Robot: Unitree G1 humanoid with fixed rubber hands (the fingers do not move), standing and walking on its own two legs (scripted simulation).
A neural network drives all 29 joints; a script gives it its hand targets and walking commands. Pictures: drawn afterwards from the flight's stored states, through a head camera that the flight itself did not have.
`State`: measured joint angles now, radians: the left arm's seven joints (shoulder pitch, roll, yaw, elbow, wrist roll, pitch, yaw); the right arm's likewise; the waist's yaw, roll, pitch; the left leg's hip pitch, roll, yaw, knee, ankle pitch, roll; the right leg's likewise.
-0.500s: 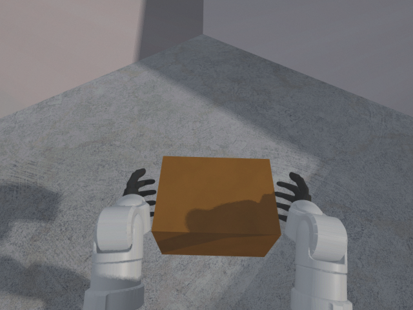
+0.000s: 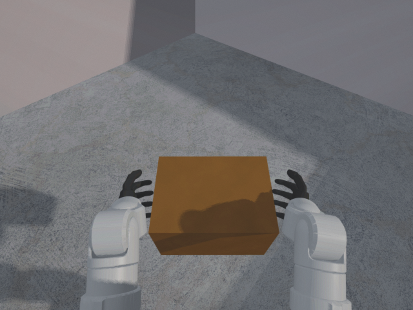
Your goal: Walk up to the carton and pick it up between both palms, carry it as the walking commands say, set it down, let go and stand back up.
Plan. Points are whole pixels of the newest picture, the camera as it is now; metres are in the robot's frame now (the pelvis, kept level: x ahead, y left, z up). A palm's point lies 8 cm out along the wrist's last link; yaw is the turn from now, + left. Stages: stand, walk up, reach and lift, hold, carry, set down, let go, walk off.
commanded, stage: carry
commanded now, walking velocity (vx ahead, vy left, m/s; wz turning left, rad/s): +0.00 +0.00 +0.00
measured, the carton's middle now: (212, 206) +0.33 -0.01 +0.01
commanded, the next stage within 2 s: hold in 1.82 s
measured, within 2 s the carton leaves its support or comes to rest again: neither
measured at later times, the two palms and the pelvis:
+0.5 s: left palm (131, 232) +0.24 +0.13 +0.08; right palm (312, 232) +0.23 -0.17 +0.09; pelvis -0.04 -0.02 +0.00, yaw +0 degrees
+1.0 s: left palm (121, 250) +0.21 +0.14 +0.07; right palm (308, 248) +0.21 -0.16 +0.08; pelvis -0.06 +0.00 +0.00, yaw +0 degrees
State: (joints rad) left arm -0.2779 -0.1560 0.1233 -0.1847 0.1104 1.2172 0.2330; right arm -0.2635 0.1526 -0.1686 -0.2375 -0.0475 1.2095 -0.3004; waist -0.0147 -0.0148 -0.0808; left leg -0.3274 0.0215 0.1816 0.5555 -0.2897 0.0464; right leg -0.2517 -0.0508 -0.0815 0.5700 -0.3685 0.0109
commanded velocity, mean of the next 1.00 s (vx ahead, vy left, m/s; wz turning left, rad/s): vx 0.00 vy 0.00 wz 0.00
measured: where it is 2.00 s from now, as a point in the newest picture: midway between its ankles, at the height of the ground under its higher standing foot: outside the picture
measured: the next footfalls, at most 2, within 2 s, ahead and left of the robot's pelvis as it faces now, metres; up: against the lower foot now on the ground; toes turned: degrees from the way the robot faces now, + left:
none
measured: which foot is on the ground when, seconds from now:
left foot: down 0.00-1.00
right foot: down 0.00-1.00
